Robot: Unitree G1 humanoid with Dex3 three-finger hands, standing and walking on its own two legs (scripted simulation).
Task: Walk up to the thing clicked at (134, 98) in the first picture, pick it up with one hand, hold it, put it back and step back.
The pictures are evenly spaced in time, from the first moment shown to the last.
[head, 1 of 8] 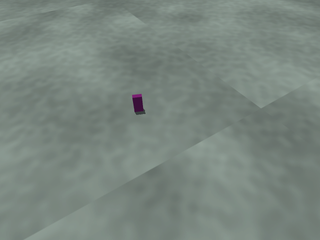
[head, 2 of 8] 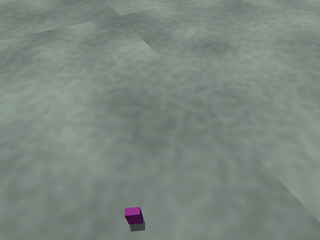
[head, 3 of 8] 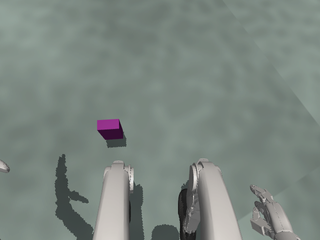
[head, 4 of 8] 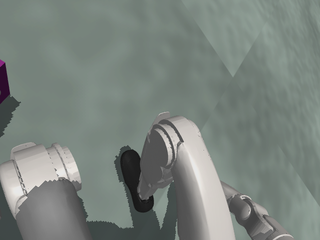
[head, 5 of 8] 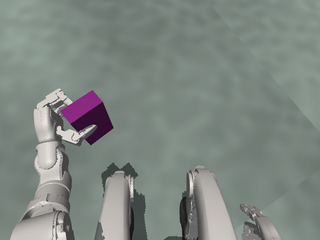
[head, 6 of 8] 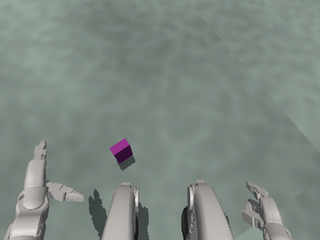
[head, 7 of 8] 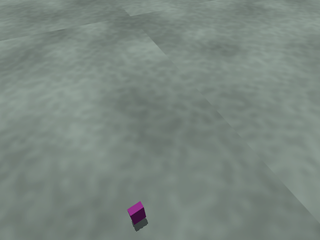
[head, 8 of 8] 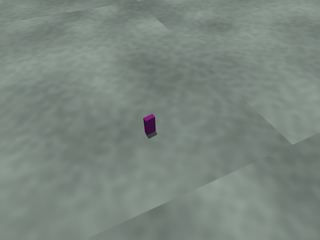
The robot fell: no
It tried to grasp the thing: yes
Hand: left
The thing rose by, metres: 0.66
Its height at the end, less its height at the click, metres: +0.00
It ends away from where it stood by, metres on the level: 0.00
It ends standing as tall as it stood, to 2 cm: yes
